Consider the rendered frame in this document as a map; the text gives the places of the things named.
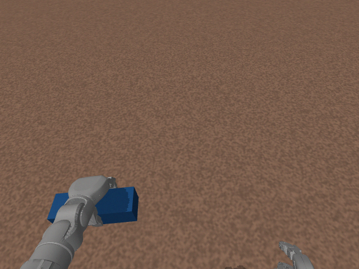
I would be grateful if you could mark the left robot arm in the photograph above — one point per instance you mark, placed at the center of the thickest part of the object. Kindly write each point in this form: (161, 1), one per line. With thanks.
(64, 237)

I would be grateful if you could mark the right robot hand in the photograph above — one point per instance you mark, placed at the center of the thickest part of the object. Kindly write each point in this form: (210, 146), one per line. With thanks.
(300, 261)

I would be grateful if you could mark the carton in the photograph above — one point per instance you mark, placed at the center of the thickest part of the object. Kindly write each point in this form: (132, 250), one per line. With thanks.
(118, 205)

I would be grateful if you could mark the left robot hand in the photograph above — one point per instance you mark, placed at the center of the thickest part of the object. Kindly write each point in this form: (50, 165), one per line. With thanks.
(95, 188)

